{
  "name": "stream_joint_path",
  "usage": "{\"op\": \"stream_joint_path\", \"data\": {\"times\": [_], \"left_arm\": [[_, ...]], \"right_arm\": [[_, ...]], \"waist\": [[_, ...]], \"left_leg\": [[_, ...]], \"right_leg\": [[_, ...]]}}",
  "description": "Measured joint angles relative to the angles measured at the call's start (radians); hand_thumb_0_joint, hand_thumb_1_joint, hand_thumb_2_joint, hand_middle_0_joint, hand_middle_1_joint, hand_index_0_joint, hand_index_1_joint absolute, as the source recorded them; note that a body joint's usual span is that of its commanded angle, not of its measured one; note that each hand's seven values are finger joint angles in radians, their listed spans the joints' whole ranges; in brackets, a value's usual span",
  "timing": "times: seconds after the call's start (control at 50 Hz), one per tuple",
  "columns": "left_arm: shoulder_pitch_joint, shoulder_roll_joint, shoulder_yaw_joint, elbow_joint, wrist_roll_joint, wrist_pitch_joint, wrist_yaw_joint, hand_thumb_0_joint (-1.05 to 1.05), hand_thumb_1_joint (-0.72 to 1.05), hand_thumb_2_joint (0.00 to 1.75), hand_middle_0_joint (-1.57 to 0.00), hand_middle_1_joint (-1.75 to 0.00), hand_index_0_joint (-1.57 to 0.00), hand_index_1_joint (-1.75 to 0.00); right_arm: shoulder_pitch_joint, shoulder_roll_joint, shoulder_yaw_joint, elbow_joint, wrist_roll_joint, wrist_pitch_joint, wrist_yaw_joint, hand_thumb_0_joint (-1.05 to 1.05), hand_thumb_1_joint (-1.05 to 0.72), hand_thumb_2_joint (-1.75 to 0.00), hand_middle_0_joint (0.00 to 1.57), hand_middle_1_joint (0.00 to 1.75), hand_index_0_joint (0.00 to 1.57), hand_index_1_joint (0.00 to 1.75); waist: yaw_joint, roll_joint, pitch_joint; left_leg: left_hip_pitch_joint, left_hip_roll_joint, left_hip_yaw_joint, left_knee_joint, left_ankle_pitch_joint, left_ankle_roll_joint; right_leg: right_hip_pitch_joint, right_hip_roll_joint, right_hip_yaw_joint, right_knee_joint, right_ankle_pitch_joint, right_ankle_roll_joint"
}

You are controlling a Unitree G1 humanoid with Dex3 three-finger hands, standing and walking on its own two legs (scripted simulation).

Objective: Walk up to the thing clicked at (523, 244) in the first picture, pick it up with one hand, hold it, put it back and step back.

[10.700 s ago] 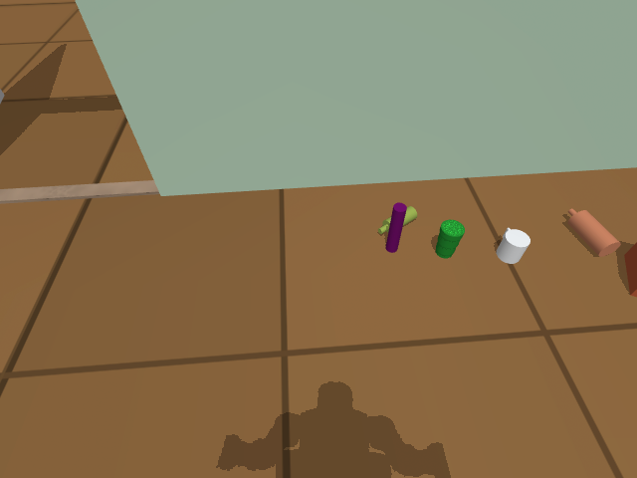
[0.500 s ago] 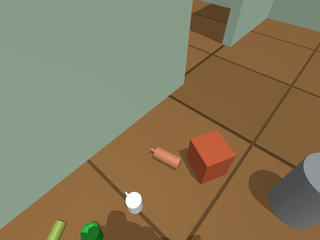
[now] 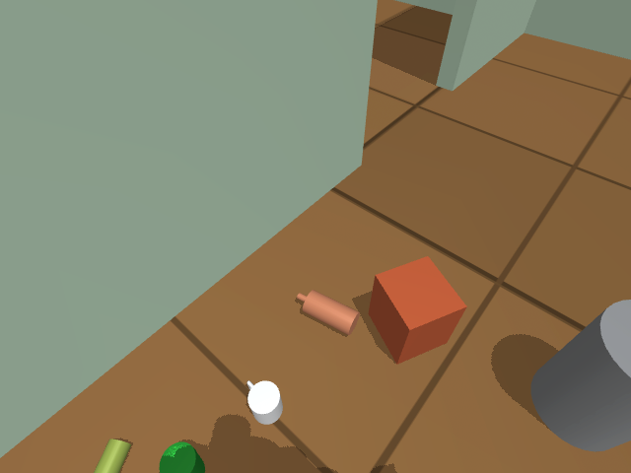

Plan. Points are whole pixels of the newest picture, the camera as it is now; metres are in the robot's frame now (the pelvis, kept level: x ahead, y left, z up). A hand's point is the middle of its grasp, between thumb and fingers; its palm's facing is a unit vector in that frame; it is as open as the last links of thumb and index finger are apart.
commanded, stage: walk up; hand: left
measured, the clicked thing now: (262, 398) +0.43 +0.21 -0.73
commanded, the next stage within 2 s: none
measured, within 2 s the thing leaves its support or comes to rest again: neither
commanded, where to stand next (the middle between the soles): +0.04 -0.01 m, yaw +1 degrees
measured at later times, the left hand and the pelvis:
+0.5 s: hand out of the picture +0.11 +0.25 -0.15, palm faces -0.02 -0.93 -0.36, open 7.4 cm; pelvis +0.02 -0.03 -0.01, yaw +0 degrees
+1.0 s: hand out of the picture +0.09 +0.29 -0.14, palm faces +0.08 -0.82 -0.56, open 7.4 cm; pelvis -0.01 -0.02 -0.04, yaw +6 degrees
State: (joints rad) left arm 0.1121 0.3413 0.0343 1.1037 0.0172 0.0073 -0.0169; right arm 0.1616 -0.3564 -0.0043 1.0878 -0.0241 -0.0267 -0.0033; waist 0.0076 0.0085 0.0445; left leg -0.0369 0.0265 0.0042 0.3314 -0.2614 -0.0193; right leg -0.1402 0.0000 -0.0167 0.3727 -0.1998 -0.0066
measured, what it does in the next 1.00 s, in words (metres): steps on the spot: right foot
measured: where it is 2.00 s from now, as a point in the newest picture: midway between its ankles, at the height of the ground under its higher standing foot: outside the picture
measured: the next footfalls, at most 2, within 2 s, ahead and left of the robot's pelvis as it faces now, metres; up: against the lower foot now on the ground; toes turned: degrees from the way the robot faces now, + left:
right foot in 0.56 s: +0.13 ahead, -0.19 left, +0.00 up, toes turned -2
left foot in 1.04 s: +0.02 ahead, +0.17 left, +0.00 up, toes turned +3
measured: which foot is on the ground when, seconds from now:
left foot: down 0.00-0.58, up 0.60-1.00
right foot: down 0.00-0.36, up 0.38-0.54, down 0.56-1.00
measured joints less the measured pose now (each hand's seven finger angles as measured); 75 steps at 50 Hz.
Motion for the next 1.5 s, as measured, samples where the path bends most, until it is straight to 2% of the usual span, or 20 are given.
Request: {"op": "stream_joint_path", "data": {"times": [0.34, 0.46, 0.54, 0.58, 0.6, 0.68, 0.74, 0.82, 0.92, 1.0, 1.04, 1.08, 1.1, 1.14, 1.18, 1.24, 1.3, 1.38, 1.46, 1.5], "left_arm": [[-0.001, 0.002, 0.000, -0.027, 0.002, 0.004, -0.002, 0.01, 0.90, 0.89, -0.20, -0.30, -0.21, -0.30], [0.031, 0.057, 0.039, -0.075, 0.028, 0.041, -0.041, 0.01, 0.90, 0.89, -0.20, -0.30, -0.21, -0.30], [0.040, 0.080, 0.049, -0.113, 0.013, 0.017, -0.051, 0.01, 0.91, 0.89, -0.20, -0.30, -0.21, -0.30], [0.045, 0.081, 0.048, -0.115, 0.006, -0.015, -0.033, 0.01, 0.91, 0.89, -0.20, -0.30, -0.21, -0.30], [0.046, 0.071, 0.046, -0.115, 0.003, -0.026, -0.016, 0.01, 0.91, 0.89, -0.20, -0.30, -0.20, -0.30], [0.063, 0.021, 0.015, -0.145, -0.001, -0.027, 0.038, 0.00, 0.90, 0.89, -0.20, -0.30, -0.21, -0.30], [0.065, -0.001, 0.004, -0.170, -0.010, -0.020, 0.062, 0.00, 0.90, 0.89, -0.20, -0.30, -0.21, -0.30], [0.063, -0.004, 0.011, -0.207, -0.008, -0.024, 0.080, 0.01, 0.90, 0.89, -0.20, -0.30, -0.21, -0.30], [0.034, 0.016, 0.022, -0.256, -0.002, -0.033, 0.091, 0.00, 0.90, 0.89, -0.21, -0.30, -0.21, -0.30], [0.004, 0.055, 0.029, -0.283, 0.012, -0.019, 0.085, 0.00, 0.90, 0.89, -0.20, -0.30, -0.21, -0.30], [-0.014, 0.082, 0.031, -0.289, 0.013, -0.002, 0.078, 0.00, 0.90, 0.89, -0.20, -0.30, -0.21, -0.30], [-0.039, 0.113, 0.040, -0.286, 0.004, 0.020, 0.077, 0.00, 0.90, 0.89, -0.20, -0.30, -0.21, -0.30], [-0.043, 0.120, 0.045, -0.281, -0.002, 0.031, 0.081, 0.00, 0.90, 0.89, -0.20, -0.30, -0.21, -0.30], [-0.043, 0.120, 0.047, -0.258, -0.005, 0.049, 0.085, 0.01, 0.90, 0.89, -0.20, -0.30, -0.21, -0.30], [-0.033, 0.124, 0.047, -0.241, -0.005, 0.059, 0.073, 0.01, 0.90, 0.89, -0.20, -0.30, -0.21, -0.30], [0.027, 0.123, 0.053, -0.243, 0.013, 0.068, 0.035, 0.01, 0.91, 0.89, -0.20, -0.30, -0.20, -0.30], [0.115, 0.122, 0.055, -0.228, 0.031, 0.072, -0.009, 0.01, 0.90, 0.89, -0.20, -0.30, -0.21, -0.30], [0.204, 0.124, 0.054, -0.182, 0.025, 0.061, -0.041, 0.01, 0.90, 0.89, -0.20, -0.30, -0.21, -0.30], [0.233, 0.124, 0.054, -0.170, 0.014, 0.030, -0.061, 0.01, 0.90, 0.89, -0.20, -0.30, -0.21, -0.30], [0.252, 0.125, 0.060, -0.183, 0.008, 0.001, -0.065, 0.01, 0.90, 0.89, -0.20, -0.30, -0.21, -0.30]], "right_arm": [[0.000, -0.004, -0.007, -0.031, 0.005, 0.004, -0.002, 0.01, -0.91, -0.90, 0.20, 0.30, 0.20, 0.30], [0.092, -0.004, -0.039, -0.086, -0.007, -0.038, -0.006, 0.01, -0.91, -0.90, 0.21, 0.30, 0.21, 0.30], [0.149, -0.039, -0.051, -0.094, -0.015, -0.029, -0.004, 0.01, -0.90, -0.90, 0.21, 0.30, 0.21, 0.30], [0.145, -0.060, -0.053, -0.094, -0.007, 0.001, -0.001, 0.01, -0.90, -0.90, 0.21, 0.30, 0.20, 0.30], [0.131, -0.069, -0.055, -0.095, -0.003, 0.026, -0.002, 0.01, -0.90, -0.90, 0.21, 0.30, 0.20, 0.30], [0.089, -0.094, -0.075, -0.153, -0.003, 0.110, 0.004, 0.01, -0.91, -0.90, 0.20, 0.30, 0.20, 0.30], [0.080, -0.113, -0.087, -0.202, -0.012, 0.129, 0.017, 0.01, -0.91, -0.90, 0.20, 0.30, 0.20, 0.30], [0.076, -0.123, -0.100, -0.242, -0.025, 0.145, 0.026, 0.01, -0.91, -0.90, 0.20, 0.30, 0.20, 0.30], [0.044, -0.125, -0.101, -0.262, -0.022, 0.152, 0.033, 0.01, -0.91, -0.90, 0.20, 0.30, 0.20, 0.30], [0.009, -0.112, -0.092, -0.270, -0.004, 0.136, 0.040, 0.01, -0.91, -0.90, 0.20, 0.30, 0.20, 0.30], [0.005, -0.103, -0.087, -0.271, 0.001, 0.118, 0.044, 0.01, -0.91, -0.90, 0.20, 0.30, 0.20, 0.30], [-0.005, -0.073, -0.082, -0.259, -0.006, 0.097, 0.040, 0.01, -0.91, -0.90, 0.20, 0.30, 0.20, 0.30], [-0.005, -0.059, -0.073, -0.257, -0.010, 0.091, 0.039, 0.01, -0.91, -0.90, 0.20, 0.30, 0.20, 0.30], [0.004, -0.036, -0.052, -0.250, -0.008, 0.086, 0.038, 0.01, -0.91, -0.90, 0.20, 0.30, 0.20, 0.30], [0.014, -0.011, -0.036, -0.234, -0.010, 0.078, 0.027, 0.01, -0.91, -0.90, 0.21, 0.30, 0.20, 0.30], [0.035, 0.004, -0.031, -0.223, -0.004, 0.039, 0.003, 0.01, -0.90, -0.90, 0.21, 0.30, 0.21, 0.30], [0.080, -0.007, -0.047, -0.228, 0.003, -0.004, -0.016, 0.01, -0.90, -0.90, 0.21, 0.30, 0.21, 0.30], [0.131, -0.046, -0.060, -0.245, -0.007, -0.029, -0.014, 0.01, -0.90, -0.90, 0.21, 0.30, 0.21, 0.30], [0.158, -0.096, -0.069, -0.255, -0.021, -0.022, 0.011, 0.01, -0.90, -0.90, 0.21, 0.30, 0.21, 0.30], [0.162, -0.121, -0.075, -0.255, -0.032, -0.002, 0.020, 0.01, -0.90, -0.90, 0.21, 0.30, 0.21, 0.30]], "waist": [[-0.002, -0.005, 0.005], [-0.014, -0.052, 0.005], [-0.015, -0.038, 0.048], [-0.016, -0.013, 0.082], [-0.020, 0.008, 0.100], [-0.019, 0.052, 0.136], [-0.029, 0.090, 0.152], [-0.026, 0.127, 0.149], [-0.017, 0.139, 0.159], [-0.004, 0.105, 0.171], [0.000, 0.073, 0.165], [0.017, -0.004, 0.185], [0.024, -0.025, 0.189], [0.004, -0.028, 0.178], [-0.001, -0.052, 0.157], [0.021, -0.098, 0.127], [0.034, -0.123, 0.087], [0.022, -0.127, 0.038], [0.007, -0.089, 0.023], [0.005, -0.059, 0.017]], "left_leg": [[0.004, 0.002, 0.005, 0.024, -0.020, 0.001], [0.015, -0.006, 0.014, 0.070, -0.070, 0.011], [0.029, 0.028, 0.003, 0.101, -0.102, -0.019], [-0.007, 0.060, -0.005, 0.223, -0.155, -0.018], [-0.050, 0.061, -0.041, 0.328, -0.197, -0.003], [-0.266, -0.059, -0.143, 0.749, -0.309, 0.027], [-0.379, -0.101, -0.181, 0.920, -0.272, 0.025], [-0.450, -0.107, -0.215, 1.005, -0.222, 0.010], [-0.448, -0.067, -0.208, 0.893, -0.212, -0.011], [-0.386, -0.010, -0.140, 0.673, -0.216, -0.007], [-0.328, 0.005, -0.099, 0.532, -0.163, -0.002], [-0.317, -0.027, -0.057, 0.527, -0.184, -0.028], [-0.327, -0.027, -0.049, 0.547, -0.185, -0.028], [-0.351, -0.011, -0.081, 0.558, -0.172, -0.020], [-0.360, -0.005, -0.094, 0.514, -0.135, -0.015], [-0.351, 0.004, -0.065, 0.434, -0.089, -0.013], [-0.317, 0.024, -0.034, 0.388, -0.076, -0.012], [-0.268, 0.063, -0.007, 0.360, -0.083, 0.000], [-0.245, 0.109, -0.008, 0.356, -0.100, 0.020], [-0.256, 0.122, -0.028, 0.397, -0.160, 0.042]], "right_leg": [[-0.003, 0.002, 0.005, 0.034, -0.023, -0.005], [-0.153, -0.019, 0.025, 0.401, -0.243, -0.023], [-0.188, -0.057, 0.036, 0.322, -0.209, -0.027], [-0.164, -0.052, 0.016, 0.229, 0.000, 0.007], [-0.163, -0.037, 0.004, 0.241, -0.001, 0.015], [-0.167, -0.032, 0.002, 0.215, -0.020, 0.009], [-0.161, -0.040, -0.016, 0.190, -0.006, 0.011], [-0.183, -0.058, -0.034, 0.224, -0.020, 0.016], [-0.223, -0.108, -0.050, 0.291, -0.038, 0.030], [-0.280, -0.153, -0.043, 0.361, -0.046, 0.051], [-0.324, -0.175, -0.032, 0.416, -0.059, 0.061], [-0.374, -0.191, 0.036, 0.504, -0.119, 0.024], [-0.395, -0.147, 0.086, 0.570, -0.211, 0.005], [-0.415, -0.027, 0.132, 0.735, -0.342, -0.011], [-0.429, 0.058, 0.159, 0.875, -0.326, -0.020], [-0.412, 0.102, 0.176, 0.955, -0.230, -0.021], [-0.349, 0.081, 0.175, 0.912, -0.198, -0.005], [-0.271, 0.025, 0.160, 0.730, -0.245, 0.011], [-0.210, -0.023, 0.068, 0.511, -0.323, -0.001], [-0.158, -0.028, 0.022, 0.381, -0.270, -0.004]]}}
